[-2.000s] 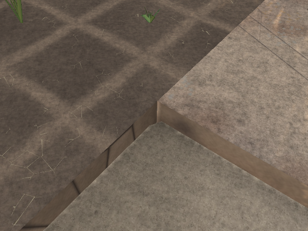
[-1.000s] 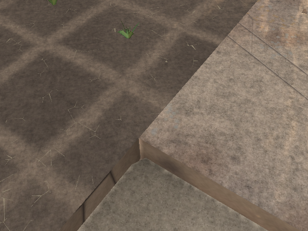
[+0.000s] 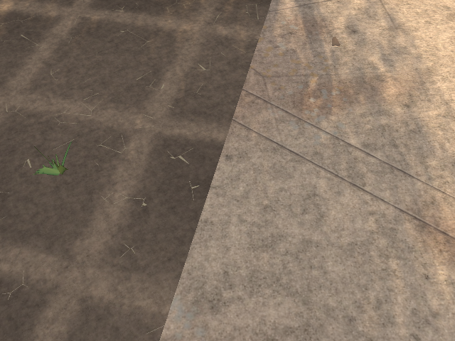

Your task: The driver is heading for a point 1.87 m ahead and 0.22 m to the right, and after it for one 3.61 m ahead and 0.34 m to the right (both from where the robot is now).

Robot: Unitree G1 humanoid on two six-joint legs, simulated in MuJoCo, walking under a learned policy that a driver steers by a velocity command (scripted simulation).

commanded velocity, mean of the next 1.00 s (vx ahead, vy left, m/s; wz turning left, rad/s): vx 0.05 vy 0.00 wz -0.39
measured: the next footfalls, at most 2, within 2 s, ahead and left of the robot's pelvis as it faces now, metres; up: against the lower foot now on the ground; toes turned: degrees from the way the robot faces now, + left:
left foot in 0.60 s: +0.30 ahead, +0.16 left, +0.14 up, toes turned -23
right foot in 1.18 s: +0.05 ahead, -0.13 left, +0.00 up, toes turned -24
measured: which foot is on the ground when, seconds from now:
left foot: up 0.00-0.58, down 0.60-1.00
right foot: down 0.00-0.64, up 0.66-1.00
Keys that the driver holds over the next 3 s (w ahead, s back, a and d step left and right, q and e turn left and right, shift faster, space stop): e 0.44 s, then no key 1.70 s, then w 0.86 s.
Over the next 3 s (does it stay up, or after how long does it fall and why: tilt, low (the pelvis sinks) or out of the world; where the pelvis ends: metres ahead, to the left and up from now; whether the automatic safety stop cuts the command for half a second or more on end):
stays up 0.34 -0.06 0.14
